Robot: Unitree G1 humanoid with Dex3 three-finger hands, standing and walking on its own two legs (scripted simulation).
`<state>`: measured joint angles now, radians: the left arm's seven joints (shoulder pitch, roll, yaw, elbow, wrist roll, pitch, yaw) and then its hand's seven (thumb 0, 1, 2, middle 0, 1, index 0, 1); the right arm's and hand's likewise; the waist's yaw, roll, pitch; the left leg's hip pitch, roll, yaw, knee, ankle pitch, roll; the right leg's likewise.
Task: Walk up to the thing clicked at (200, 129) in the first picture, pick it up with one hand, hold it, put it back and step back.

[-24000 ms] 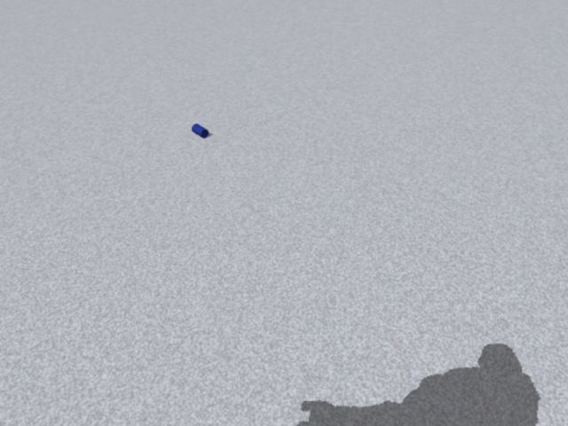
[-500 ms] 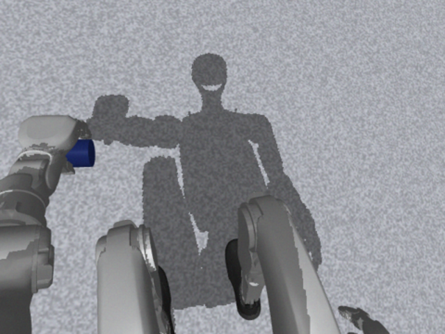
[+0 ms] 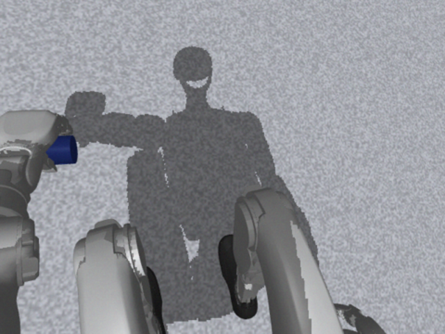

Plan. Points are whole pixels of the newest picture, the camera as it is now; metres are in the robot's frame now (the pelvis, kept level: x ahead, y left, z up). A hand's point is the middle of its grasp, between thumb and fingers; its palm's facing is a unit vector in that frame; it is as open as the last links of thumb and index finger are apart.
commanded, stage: lower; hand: left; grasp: from above
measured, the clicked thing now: (47, 150) +0.48 +0.26 -0.21
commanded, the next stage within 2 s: rest in 0.32 s
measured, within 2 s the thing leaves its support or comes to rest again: neither
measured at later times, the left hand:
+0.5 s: hand (53, 153) +0.48 +0.25 -0.22, palm faces -0.47 +0.00 -0.88, open 8.0 cm
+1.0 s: hand (60, 156) +0.48 +0.25 -0.27, palm faces -0.47 -0.03 -0.88, open 8.0 cm
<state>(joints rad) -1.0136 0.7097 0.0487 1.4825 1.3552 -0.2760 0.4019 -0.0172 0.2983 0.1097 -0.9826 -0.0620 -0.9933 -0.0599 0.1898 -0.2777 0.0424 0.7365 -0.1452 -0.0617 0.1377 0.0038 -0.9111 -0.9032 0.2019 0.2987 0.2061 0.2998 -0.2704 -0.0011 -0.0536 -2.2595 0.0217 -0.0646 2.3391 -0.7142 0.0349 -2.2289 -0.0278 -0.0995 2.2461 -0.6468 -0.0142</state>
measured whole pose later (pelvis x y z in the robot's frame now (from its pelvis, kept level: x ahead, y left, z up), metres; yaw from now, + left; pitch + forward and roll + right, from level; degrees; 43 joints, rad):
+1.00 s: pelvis +0.00 +0.00 -0.05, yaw -5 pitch +31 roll -11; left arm -1.02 0.91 0.15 1.60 1.43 -0.31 0.52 -0.01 0.36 0.01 -0.99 0.00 -1.00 0.00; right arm 0.17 -0.31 0.16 0.69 -0.23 -0.13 0.19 0.00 -0.90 -0.90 0.20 0.30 0.21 0.30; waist -0.37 -0.08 0.09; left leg -2.36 0.03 -0.15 2.54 -0.73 0.04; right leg -2.30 -0.01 -0.17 2.38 -0.63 0.00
